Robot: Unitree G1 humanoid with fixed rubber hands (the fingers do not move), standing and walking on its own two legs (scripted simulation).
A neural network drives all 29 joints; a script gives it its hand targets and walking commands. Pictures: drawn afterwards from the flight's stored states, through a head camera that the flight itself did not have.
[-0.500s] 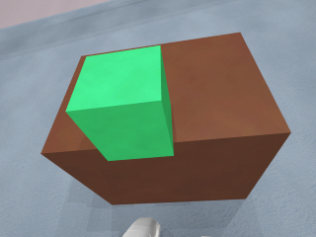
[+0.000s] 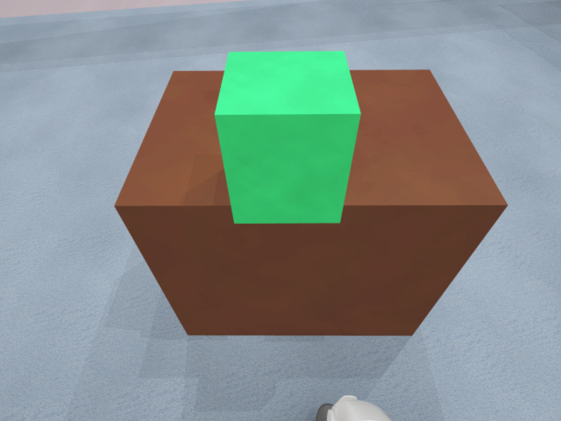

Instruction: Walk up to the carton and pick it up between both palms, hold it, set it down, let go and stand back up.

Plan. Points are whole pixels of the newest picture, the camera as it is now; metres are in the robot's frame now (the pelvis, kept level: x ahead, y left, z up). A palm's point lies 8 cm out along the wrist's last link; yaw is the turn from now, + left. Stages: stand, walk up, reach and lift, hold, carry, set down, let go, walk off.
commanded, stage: walk up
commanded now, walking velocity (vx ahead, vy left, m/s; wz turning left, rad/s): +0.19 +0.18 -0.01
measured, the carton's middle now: (286, 141) +0.58 +0.01 +0.07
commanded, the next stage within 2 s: none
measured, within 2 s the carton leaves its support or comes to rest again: neither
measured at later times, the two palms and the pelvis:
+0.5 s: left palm out of the picture -0.11 +0.35 -0.17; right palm out of the picture +0.02 -0.18 -0.09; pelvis -0.03 +0.09 +0.00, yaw -3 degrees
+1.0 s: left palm (94, 404) +0.19 +0.33 -0.15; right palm out of the picture +0.05 -0.16 -0.15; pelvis +0.11 +0.09 -0.01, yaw -1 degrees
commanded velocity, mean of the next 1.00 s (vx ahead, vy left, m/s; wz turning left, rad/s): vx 0.25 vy -0.03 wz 0.00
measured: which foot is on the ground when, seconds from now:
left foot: down 0.00-0.34, up 0.36-0.56, down 0.58-0.92, up 0.94-1.00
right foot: up 0.00-0.34, down 0.36-0.58, up 0.60-0.88, down 0.90-1.00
